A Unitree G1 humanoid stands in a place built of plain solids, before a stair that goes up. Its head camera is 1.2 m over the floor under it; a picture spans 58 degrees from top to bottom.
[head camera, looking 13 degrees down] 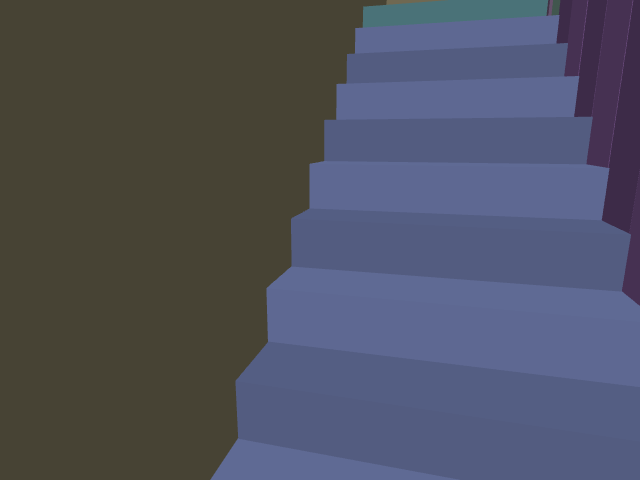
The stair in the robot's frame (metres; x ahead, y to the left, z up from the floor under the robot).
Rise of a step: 0.18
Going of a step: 0.25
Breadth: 1.09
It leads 15 degrees to the right of straight ahead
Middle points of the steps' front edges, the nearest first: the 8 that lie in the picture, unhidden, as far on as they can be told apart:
0.94 -0.29 0.55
1.18 -0.36 0.74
1.42 -0.42 0.92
1.66 -0.48 1.11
1.91 -0.55 1.29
2.15 -0.61 1.47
2.39 -0.67 1.66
2.63 -0.74 1.84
